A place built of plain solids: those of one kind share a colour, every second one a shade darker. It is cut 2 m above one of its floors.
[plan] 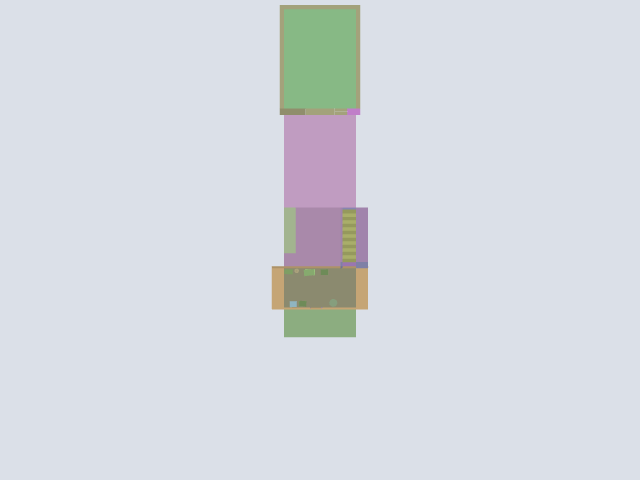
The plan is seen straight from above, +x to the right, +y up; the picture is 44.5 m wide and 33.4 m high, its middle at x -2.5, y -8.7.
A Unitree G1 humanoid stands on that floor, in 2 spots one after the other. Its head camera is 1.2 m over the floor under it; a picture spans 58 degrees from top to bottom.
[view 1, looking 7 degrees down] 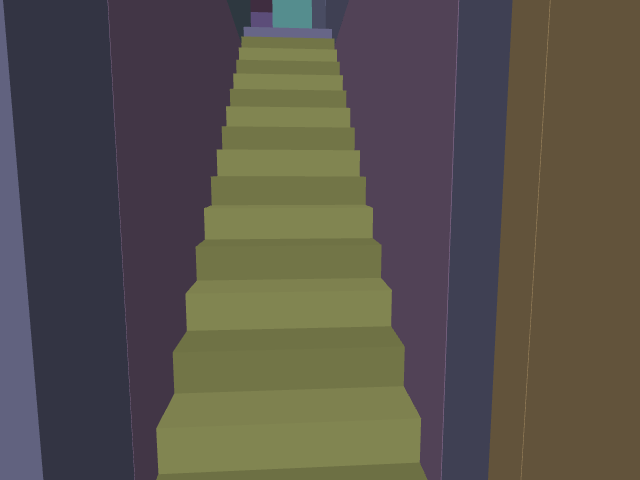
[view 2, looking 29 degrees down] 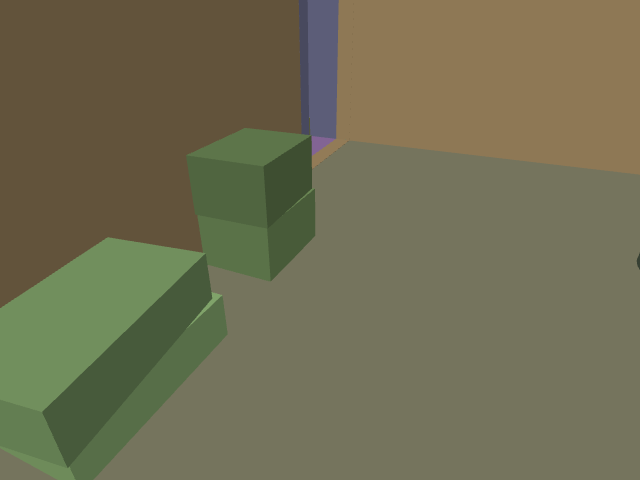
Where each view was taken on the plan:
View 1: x -0.47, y -11.46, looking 86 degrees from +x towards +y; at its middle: step_flightC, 2.40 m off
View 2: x -3.95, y -12.04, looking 23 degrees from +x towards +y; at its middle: floor_cellar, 2.48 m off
